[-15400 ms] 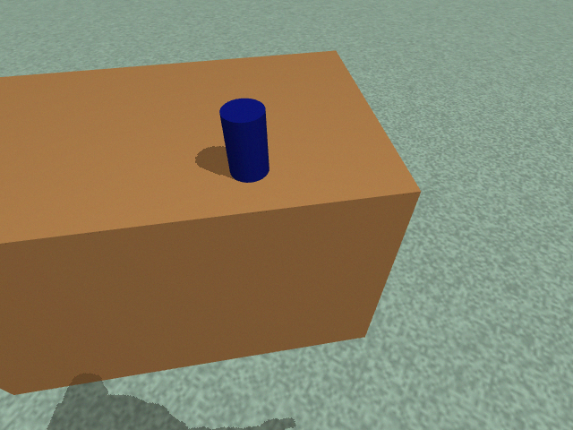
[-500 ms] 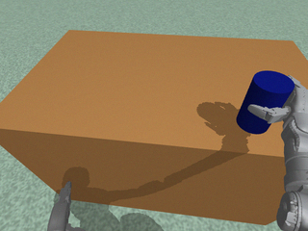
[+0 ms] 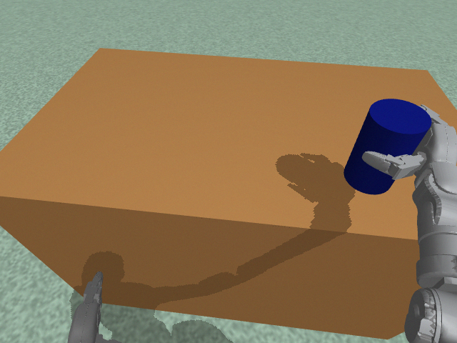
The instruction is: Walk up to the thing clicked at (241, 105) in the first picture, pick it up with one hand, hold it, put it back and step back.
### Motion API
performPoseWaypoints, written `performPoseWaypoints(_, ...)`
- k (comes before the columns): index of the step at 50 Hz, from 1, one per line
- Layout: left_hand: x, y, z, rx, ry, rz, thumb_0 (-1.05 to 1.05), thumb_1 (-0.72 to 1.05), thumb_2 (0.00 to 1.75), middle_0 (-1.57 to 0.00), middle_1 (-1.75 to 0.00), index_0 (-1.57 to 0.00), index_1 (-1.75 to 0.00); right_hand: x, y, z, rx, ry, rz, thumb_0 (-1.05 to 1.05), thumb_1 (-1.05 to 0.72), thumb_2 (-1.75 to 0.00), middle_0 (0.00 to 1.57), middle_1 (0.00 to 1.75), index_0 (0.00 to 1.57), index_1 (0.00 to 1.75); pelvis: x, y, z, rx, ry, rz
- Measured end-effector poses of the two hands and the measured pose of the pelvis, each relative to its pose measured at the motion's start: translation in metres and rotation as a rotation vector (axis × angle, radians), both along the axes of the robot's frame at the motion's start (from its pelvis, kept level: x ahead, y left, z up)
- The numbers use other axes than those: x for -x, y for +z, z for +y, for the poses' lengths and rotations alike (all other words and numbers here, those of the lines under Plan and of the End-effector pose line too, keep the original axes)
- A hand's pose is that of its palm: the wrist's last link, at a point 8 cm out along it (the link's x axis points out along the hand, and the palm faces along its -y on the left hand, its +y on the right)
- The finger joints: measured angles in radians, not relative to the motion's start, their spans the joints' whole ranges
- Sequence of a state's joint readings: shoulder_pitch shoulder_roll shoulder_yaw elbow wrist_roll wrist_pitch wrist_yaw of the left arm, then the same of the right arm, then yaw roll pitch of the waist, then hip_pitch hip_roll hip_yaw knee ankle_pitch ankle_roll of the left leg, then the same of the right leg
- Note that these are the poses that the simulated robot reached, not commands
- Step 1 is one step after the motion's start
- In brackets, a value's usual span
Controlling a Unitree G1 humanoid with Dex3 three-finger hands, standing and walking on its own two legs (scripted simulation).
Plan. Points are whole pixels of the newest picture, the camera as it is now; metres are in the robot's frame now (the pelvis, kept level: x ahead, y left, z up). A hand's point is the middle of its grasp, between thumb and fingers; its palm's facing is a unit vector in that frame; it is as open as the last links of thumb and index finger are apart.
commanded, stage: lift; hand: right
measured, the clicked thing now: (381, 149) +0.43 -0.22 +0.14
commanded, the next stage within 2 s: hold in 1.02 s
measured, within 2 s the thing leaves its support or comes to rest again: neither
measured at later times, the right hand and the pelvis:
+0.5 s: hand (419, 130) +0.36 -0.21 +0.24, palm faces +0.25 +0.97 -0.03, open 11.8 cm; pelvis -0.01 +0.00 +0.00, yaw -1 degrees
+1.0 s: hand (438, 132) +0.32 -0.20 +0.27, palm faces +0.25 +0.97 -0.03, open 11.8 cm; pelvis -0.03 +0.00 +0.00, yaw -2 degrees
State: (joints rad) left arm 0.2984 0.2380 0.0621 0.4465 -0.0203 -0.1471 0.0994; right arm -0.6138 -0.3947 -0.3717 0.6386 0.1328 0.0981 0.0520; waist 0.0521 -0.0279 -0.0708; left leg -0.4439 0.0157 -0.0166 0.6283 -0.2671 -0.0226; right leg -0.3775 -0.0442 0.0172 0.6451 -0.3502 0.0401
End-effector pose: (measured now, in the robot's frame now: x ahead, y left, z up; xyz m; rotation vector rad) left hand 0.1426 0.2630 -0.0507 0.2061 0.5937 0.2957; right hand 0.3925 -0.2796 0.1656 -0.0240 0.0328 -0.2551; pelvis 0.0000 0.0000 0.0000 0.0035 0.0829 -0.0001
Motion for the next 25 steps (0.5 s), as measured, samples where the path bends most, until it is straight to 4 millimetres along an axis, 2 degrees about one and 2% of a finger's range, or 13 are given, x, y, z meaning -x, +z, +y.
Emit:
performPoseWaypoints(5, -0.005, -0.002, 0.002, 0.005, 0.003, -0.005, -0.02, -0.58, 0.08, -0.07, -0.05, -0.05, -0.06, 0.012, 0.013, 0.005, 0.013, -0.003, -0.026, -0.04, 0.59, -0.94, 0.62, 0.97, 0.66, 0.99, -0.002, 0.001, 0.000, 0.001, -0.003, -0.019)
performPoseWaypoints(15, -0.017, -0.002, -0.001, 0.020, -0.011, -0.030, -0.02, -0.58, 0.08, -0.06, -0.05, -0.05, -0.06, 0.039, 0.054, 0.017, 0.021, 0.012, -0.096, -0.04, 0.59, -0.94, 0.62, 0.97, 0.67, 0.98, 0.001, 0.003, 0.001, 0.006, -0.014, -0.064)
performPoseWaypoints(25, -0.006, -0.011, -0.003, 0.060, -0.021, -0.009, -0.02, -0.57, 0.08, -0.06, -0.04, -0.04, -0.06, 0.062, 0.076, 0.022, 0.023, 0.003, -0.065, -0.04, 0.61, -0.95, 0.63, 0.97, 0.67, 0.98, 0.009, 0.004, 0.001, 0.010, -0.018, -0.092)
